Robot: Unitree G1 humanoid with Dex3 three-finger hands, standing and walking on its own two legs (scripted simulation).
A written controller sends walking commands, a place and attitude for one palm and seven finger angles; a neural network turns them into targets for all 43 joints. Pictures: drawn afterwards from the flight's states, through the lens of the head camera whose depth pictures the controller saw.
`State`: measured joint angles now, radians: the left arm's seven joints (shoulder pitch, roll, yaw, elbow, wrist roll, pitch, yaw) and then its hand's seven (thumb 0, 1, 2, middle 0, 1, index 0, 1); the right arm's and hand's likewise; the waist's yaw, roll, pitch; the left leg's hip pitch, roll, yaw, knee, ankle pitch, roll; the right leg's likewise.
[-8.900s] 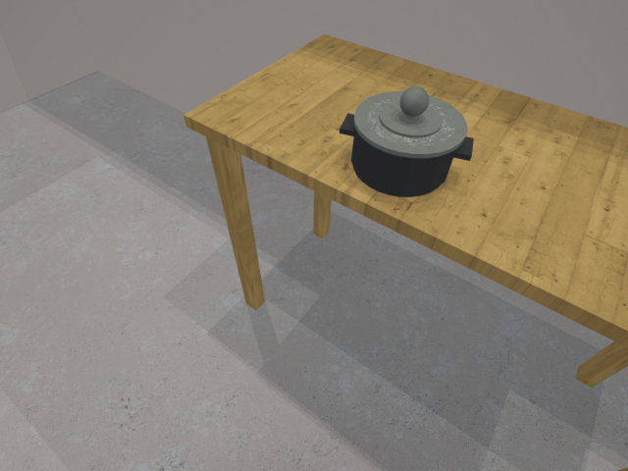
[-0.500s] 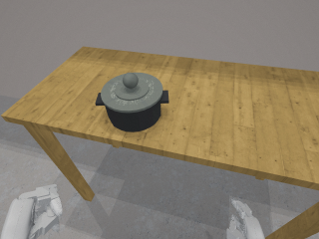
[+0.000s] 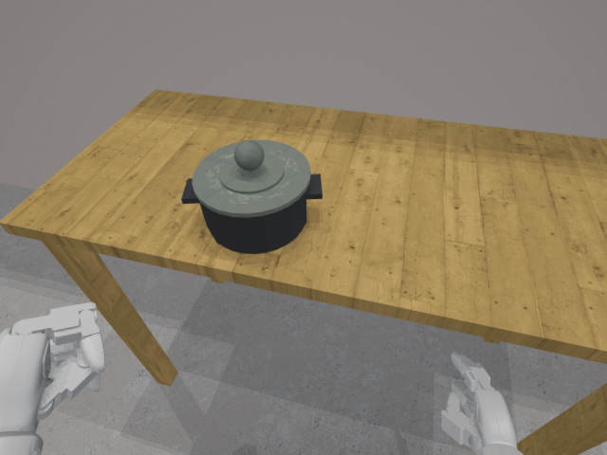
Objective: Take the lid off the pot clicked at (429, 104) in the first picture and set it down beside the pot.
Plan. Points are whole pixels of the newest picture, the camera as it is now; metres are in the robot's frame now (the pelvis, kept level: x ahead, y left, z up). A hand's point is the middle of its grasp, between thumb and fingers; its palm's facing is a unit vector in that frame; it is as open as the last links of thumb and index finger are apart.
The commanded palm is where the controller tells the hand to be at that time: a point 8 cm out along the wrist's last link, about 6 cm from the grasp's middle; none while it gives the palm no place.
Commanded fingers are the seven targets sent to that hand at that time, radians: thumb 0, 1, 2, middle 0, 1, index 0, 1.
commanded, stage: raise the hand higher, near the body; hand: left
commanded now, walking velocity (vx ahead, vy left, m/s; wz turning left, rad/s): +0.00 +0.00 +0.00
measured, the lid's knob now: (249, 155) +0.49 +0.15 +0.15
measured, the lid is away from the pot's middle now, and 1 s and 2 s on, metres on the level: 0.00 0.00 0.00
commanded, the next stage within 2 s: reach forward and open the fingers in 0.22 s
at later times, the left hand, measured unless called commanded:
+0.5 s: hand (58, 320) +0.19 +0.26 +0.17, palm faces +0.26 -0.19 -0.95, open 3.0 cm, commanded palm +0.14 +0.27 +0.21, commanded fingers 0.00 0.58 1.11 -1.22 -1.15 -1.22 -1.15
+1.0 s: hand (36, 292) +0.20 +0.28 +0.19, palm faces -0.14 +0.08 -0.99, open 6.2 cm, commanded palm +0.18 +0.27 +0.26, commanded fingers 0.00 -0.22 1.55 -0.91 -0.26 -0.91 -0.26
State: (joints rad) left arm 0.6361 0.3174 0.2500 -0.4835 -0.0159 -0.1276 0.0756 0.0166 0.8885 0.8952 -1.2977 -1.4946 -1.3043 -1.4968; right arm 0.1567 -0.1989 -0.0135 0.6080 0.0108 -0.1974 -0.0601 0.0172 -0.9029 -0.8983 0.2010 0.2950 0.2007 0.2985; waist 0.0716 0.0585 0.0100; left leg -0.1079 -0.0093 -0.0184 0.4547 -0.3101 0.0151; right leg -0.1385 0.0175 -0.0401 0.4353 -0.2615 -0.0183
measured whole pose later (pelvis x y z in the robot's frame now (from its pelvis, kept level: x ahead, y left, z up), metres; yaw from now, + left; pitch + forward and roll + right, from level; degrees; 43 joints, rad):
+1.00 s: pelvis -0.04 +0.02 +0.00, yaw +2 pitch +0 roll -1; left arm 0.08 0.83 0.22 -0.39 0.61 -0.03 -0.46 0.00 0.06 1.42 -1.04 -0.59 -1.05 -0.59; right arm 0.13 -0.30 0.02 0.54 0.04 0.03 0.00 0.02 -0.90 -0.90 0.20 0.30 0.20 0.30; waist 0.09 0.13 0.01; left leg -0.22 -0.05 -0.04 0.43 -0.22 0.04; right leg -0.23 -0.03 -0.06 0.39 -0.17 0.01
